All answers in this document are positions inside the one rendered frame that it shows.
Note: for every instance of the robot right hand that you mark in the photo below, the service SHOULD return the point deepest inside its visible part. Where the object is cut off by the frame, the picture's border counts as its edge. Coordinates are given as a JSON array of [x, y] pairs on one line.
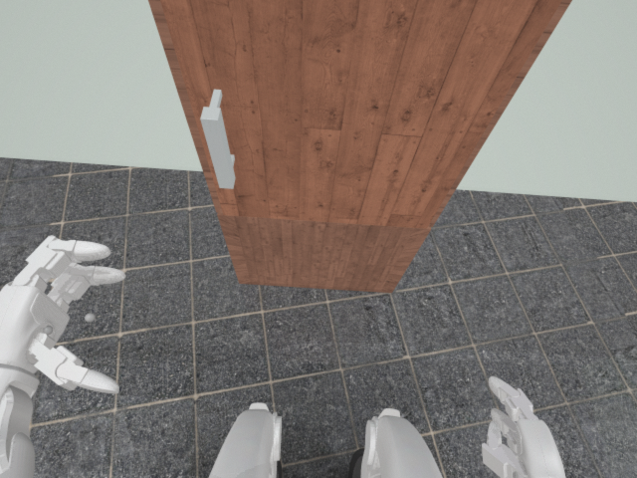
[[529, 438]]

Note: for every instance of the robot left hand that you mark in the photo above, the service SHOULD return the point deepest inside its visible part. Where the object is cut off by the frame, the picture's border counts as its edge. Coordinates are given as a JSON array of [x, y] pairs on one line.
[[25, 310]]

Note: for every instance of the cupboard door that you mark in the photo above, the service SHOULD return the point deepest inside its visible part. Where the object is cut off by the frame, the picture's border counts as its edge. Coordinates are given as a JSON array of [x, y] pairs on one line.
[[350, 111]]

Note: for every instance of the left robot thigh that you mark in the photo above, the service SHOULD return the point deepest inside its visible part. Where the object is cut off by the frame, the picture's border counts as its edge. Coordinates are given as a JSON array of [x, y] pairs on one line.
[[252, 444]]

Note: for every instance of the robot left forearm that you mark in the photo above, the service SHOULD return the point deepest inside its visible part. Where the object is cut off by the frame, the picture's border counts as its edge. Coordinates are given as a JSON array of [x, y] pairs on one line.
[[17, 453]]

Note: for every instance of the right robot shin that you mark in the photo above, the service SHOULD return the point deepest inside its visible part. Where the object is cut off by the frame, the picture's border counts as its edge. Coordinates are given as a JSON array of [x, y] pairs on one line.
[[365, 471]]

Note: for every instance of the handle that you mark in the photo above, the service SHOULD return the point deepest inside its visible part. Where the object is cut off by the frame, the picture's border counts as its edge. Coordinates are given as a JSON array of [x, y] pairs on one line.
[[215, 134]]

